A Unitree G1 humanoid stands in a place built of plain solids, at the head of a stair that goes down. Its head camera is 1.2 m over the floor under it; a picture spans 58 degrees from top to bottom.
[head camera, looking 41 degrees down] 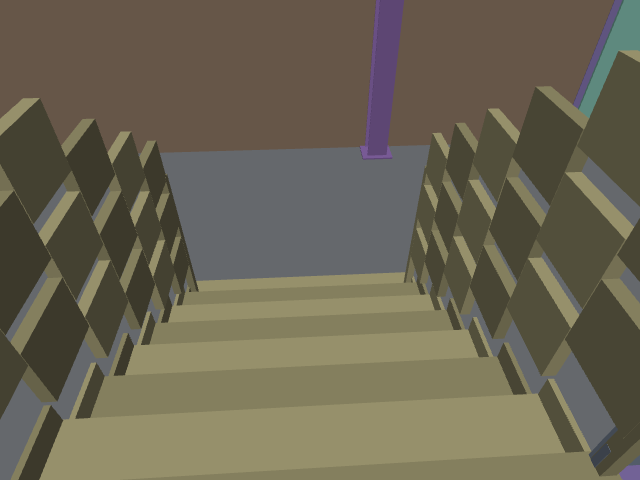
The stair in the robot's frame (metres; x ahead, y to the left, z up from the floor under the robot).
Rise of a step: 0.16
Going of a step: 0.26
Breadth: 1.62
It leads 3 degrees to the left of straight ahead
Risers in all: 8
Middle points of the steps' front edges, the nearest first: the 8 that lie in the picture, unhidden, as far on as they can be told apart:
0.47 0.03 0.00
0.73 0.05 -0.16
0.99 0.06 -0.33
1.25 0.08 -0.49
1.50 0.09 -0.65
1.76 0.11 -0.82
2.02 0.12 -0.98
2.28 0.14 -1.15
